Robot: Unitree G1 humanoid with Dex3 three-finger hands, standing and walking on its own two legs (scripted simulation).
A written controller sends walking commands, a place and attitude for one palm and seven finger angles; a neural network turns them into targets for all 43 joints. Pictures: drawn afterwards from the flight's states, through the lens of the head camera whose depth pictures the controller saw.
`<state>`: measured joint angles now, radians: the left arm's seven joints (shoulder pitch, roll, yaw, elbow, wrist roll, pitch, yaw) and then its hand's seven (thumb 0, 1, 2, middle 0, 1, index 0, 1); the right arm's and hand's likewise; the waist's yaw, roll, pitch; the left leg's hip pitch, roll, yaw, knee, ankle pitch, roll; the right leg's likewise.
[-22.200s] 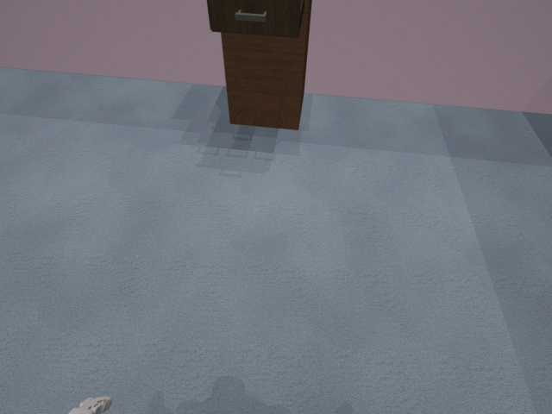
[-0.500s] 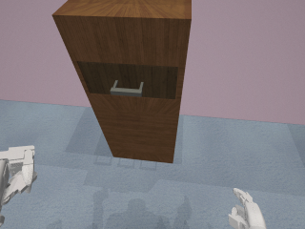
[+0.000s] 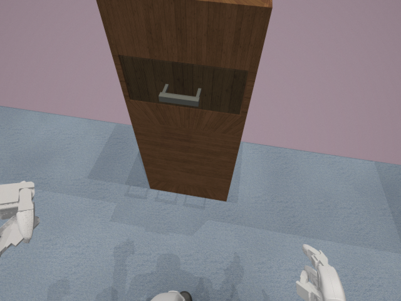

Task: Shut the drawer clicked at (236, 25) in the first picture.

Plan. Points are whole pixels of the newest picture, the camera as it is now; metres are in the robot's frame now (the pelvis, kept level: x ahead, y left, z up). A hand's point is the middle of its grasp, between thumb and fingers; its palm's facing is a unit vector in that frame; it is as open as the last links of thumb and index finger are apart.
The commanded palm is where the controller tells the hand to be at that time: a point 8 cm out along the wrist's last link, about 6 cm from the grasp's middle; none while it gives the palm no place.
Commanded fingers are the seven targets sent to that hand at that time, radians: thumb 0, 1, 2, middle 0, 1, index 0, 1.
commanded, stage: step back with the hand held close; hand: left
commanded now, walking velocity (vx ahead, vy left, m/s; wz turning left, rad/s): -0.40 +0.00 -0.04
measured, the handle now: (180, 94) +0.69 +0.11 -0.02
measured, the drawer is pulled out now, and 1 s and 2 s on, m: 0.00 0.00 0.00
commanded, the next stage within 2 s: stop stepping back and stand still in 0.80 s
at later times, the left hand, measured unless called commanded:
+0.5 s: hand (14, 245) +0.16 +0.24 +0.17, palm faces +0.37 -0.82 -0.45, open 3.2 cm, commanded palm +0.09 +0.29 +0.18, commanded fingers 0.00 0.90 0.90 -1.40 -1.60 -1.40 -1.60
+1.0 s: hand out of the picture +0.07 +0.19 +0.18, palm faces +0.20 -0.83 -0.53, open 3.2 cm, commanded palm +0.02 +0.25 +0.18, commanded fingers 0.00 0.90 0.90 -1.40 -1.60 -1.40 -1.60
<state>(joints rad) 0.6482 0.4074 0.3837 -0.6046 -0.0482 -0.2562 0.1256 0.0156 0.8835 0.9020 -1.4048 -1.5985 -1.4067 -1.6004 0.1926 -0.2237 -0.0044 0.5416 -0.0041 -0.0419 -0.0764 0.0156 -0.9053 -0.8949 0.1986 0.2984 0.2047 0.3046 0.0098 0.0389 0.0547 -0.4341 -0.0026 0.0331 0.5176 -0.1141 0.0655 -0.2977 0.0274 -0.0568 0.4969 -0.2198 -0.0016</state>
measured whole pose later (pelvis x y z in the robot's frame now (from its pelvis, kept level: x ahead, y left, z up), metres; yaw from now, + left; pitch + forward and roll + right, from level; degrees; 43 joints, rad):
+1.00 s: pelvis -0.13 -0.02 +0.01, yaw -4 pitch +5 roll +0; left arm 0.70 0.46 0.40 -0.65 -0.07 -0.24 0.11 0.01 0.88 0.90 -1.40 -1.60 -1.41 -1.60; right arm 0.17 -0.19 0.00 0.59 0.00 -0.03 -0.05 0.01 -0.90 -0.89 0.20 0.30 0.21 0.30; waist 0.00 -0.03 -0.01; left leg -0.50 0.01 0.03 0.68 -0.31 -0.01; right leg -0.24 0.04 0.01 0.44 -0.28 -0.04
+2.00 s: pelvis -0.17 -0.02 +0.00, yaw +2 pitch +0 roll +0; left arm 0.25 0.18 0.04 0.81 0.03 0.03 0.06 0.02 0.90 0.90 -1.13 -1.39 -1.13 -1.33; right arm 0.19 -0.18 0.01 0.89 -0.03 0.00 -0.01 0.01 -0.91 -0.89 0.20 0.30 0.20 0.30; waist -0.02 -0.03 0.04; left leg -0.30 -0.03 0.00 0.55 -0.25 0.02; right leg -0.22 0.01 -0.02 0.56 -0.34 -0.02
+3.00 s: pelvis -0.18 -0.02 +0.01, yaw +1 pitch -1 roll +0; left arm 0.33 0.10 0.01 1.15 0.01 -0.01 0.04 0.00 0.90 0.90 -0.20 -0.30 -0.20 -0.30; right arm 0.34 -0.10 -0.01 1.14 -0.02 0.00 -0.05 0.01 -0.91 -0.90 0.19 0.30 0.20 0.30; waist 0.00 0.02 0.05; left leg -0.24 -0.02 0.00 0.44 -0.17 0.02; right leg -0.16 0.02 -0.01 0.44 -0.26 -0.02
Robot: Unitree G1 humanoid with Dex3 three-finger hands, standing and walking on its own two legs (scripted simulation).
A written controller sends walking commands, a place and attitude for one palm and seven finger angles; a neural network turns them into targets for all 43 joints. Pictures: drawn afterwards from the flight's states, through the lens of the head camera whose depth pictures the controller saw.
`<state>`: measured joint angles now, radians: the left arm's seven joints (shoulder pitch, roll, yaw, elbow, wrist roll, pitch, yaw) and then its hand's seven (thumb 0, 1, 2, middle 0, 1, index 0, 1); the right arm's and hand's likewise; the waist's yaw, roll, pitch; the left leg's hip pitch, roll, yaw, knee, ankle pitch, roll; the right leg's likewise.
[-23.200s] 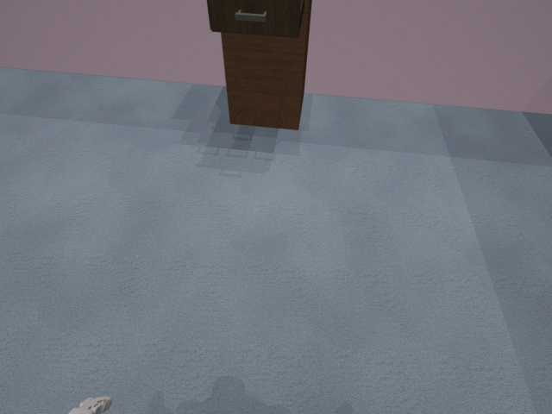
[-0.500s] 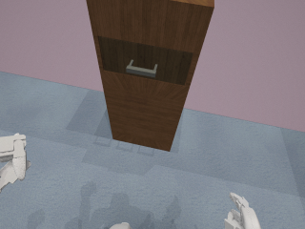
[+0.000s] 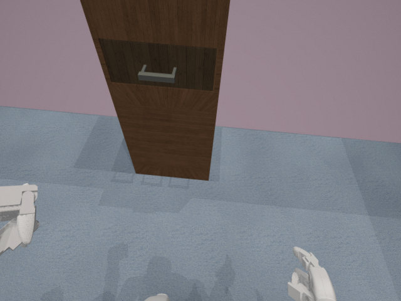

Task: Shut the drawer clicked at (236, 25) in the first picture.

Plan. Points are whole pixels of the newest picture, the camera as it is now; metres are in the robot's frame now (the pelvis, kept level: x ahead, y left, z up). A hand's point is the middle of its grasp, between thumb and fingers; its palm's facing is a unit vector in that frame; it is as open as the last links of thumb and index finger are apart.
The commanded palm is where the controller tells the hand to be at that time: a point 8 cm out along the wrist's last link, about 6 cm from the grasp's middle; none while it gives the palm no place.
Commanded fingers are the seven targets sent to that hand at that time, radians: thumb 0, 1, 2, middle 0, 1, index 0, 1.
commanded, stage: stop stepping back and stand still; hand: left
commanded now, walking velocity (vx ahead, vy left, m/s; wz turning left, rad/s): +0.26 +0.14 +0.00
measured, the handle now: (158, 73) +0.81 +0.20 -0.03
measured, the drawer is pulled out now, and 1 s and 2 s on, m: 0.00 0.00 0.00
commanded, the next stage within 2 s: let the arm hang, fingers relaxed in 0.62 s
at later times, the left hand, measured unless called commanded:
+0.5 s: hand out of the picture +0.11 +0.25 +0.16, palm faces +0.43 -0.78 -0.46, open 3.3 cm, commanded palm +0.06 +0.29 +0.17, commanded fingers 0.00 0.90 0.90 -1.40 -1.60 -1.40 -1.60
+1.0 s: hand out of the picture +0.04 +0.20 -0.17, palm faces +0.14 -0.96 -0.23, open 3.1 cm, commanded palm none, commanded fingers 0.00 0.90 0.90 -0.80 -0.95 -0.80 -0.95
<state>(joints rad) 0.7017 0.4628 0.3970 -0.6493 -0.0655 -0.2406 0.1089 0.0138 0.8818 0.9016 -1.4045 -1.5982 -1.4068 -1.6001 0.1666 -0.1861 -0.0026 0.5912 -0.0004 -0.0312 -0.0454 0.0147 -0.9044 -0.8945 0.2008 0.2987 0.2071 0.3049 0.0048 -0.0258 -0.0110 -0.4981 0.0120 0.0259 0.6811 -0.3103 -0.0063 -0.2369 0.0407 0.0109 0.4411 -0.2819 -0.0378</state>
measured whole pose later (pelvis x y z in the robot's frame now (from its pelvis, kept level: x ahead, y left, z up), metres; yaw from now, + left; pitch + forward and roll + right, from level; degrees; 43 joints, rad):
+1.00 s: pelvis -0.03 +0.01 -0.01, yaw +6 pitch +0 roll +0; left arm 0.25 0.18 0.04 0.81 0.03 0.03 0.06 0.02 0.90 0.90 -1.13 -1.39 -1.13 -1.33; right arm 0.19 -0.18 0.01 0.89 -0.03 0.00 -0.01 0.01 -0.91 -0.89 0.20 0.30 0.20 0.30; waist -0.02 -0.03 0.04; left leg -0.30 -0.03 0.00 0.55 -0.25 0.02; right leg -0.22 0.01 -0.02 0.56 -0.34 -0.02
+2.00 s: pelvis -0.04 +0.00 +0.00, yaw +6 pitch -1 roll +0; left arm 0.33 0.10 0.01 1.15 0.01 -0.01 0.04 0.00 0.90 0.90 -0.20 -0.30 -0.20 -0.30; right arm 0.34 -0.10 -0.01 1.14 -0.02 0.00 -0.05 0.01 -0.91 -0.90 0.19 0.30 0.20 0.30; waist 0.00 0.02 0.05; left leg -0.24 -0.02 0.00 0.44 -0.17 0.02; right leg -0.16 0.02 -0.01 0.44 -0.26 -0.02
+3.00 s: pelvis -0.02 -0.01 +0.00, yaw +6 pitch -2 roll +0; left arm 0.31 0.11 0.01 1.15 0.00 -0.02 0.04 0.00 0.90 0.90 -0.20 -0.30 -0.20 -0.30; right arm 0.29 -0.12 0.00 1.15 -0.02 0.00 -0.05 0.01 -0.91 -0.90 0.19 0.30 0.20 0.30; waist 0.00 0.01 0.06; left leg -0.20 0.01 -0.01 0.42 -0.20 -0.01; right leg -0.11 0.05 -0.02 0.40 -0.27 -0.05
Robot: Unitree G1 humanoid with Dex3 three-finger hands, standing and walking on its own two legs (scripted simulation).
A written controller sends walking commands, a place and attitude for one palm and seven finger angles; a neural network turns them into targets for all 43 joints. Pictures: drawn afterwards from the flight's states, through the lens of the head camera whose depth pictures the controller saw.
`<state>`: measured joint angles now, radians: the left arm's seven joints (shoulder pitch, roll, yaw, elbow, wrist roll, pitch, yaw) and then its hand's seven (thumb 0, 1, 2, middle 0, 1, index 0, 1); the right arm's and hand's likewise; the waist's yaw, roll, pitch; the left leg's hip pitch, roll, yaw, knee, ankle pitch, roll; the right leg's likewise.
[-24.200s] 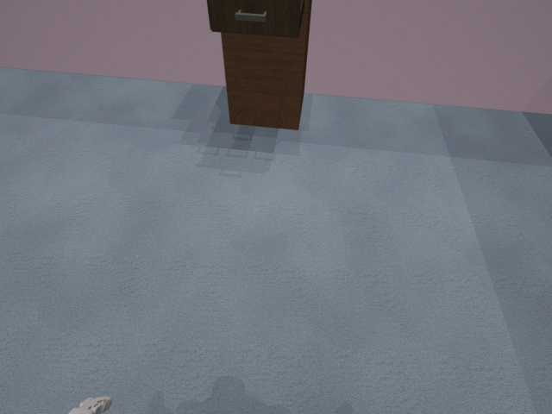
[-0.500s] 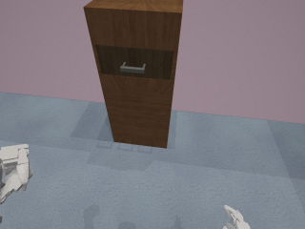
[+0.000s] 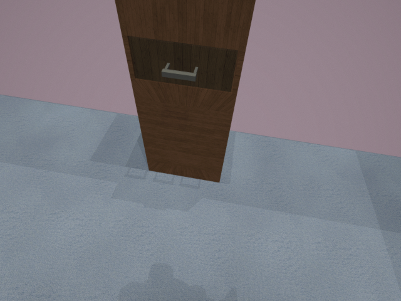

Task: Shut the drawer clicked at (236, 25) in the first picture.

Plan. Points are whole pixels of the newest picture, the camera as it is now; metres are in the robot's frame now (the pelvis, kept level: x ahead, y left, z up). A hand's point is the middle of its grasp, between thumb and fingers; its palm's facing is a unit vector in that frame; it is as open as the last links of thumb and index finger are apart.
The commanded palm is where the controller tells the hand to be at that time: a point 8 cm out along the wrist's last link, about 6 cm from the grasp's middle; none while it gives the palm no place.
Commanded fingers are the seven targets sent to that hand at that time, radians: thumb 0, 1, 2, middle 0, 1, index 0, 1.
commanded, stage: let the arm hang, fingers relaxed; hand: left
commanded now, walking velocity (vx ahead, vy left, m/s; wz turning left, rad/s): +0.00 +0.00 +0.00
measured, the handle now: (180, 71) +0.85 +0.11 -0.02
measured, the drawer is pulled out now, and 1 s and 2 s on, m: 0.00 0.00 0.00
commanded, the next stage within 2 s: look to check the result in 0.82 s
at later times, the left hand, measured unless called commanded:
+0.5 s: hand out of the picture -0.04 +0.16 -0.17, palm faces +0.04 -0.99 -0.16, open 7.0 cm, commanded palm none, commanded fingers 0.00 0.90 0.90 -0.20 -0.30 -0.20 -0.30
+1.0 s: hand out of the picture -0.04 +0.15 -0.17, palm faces +0.05 -0.98 -0.17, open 7.4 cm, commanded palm none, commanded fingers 0.00 0.90 0.90 -0.20 -0.30 -0.20 -0.30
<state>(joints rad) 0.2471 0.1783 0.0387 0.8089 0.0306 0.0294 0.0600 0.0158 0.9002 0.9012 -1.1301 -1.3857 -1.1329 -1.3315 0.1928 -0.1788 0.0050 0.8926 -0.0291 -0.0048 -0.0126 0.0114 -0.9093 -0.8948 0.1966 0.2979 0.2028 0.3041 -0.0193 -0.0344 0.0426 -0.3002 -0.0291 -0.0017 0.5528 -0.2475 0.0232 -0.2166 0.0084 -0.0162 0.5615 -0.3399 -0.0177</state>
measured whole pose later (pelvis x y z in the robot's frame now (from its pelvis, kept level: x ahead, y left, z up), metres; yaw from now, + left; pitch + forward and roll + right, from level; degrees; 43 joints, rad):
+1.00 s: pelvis -0.01 +0.00 +0.01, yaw +0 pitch -1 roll +0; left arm 0.33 0.10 0.01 1.15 0.01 -0.01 0.04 0.00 0.90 0.90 -0.20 -0.30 -0.20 -0.30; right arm 0.34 -0.10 -0.01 1.14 -0.02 0.00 -0.05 0.01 -0.91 -0.90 0.19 0.30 0.20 0.30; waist 0.00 0.02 0.05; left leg -0.24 -0.02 0.00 0.44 -0.17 0.02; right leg -0.16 0.02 -0.01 0.44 -0.26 -0.02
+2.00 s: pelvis +0.01 -0.02 +0.01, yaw +0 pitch -2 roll +0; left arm 0.31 0.11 0.01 1.15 0.00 -0.02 0.04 0.00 0.90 0.90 -0.20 -0.30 -0.20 -0.30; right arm 0.29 -0.12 0.00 1.15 -0.02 0.00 -0.05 0.01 -0.91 -0.90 0.19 0.30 0.20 0.30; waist 0.00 0.01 0.06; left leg -0.20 0.01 -0.01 0.42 -0.20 -0.01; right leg -0.11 0.05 -0.02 0.40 -0.27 -0.05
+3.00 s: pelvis +0.01 -0.03 +0.01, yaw +0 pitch -2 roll +0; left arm 0.31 0.11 0.01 1.15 0.00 -0.02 0.04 0.00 0.90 0.90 -0.20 -0.30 -0.20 -0.30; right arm 0.29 -0.12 0.00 1.15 -0.02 0.00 -0.05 0.01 -0.91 -0.90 0.19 0.30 0.20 0.30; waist 0.00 0.01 0.05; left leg -0.18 0.01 -0.02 0.41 -0.20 -0.02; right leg -0.09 0.05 -0.02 0.39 -0.27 -0.06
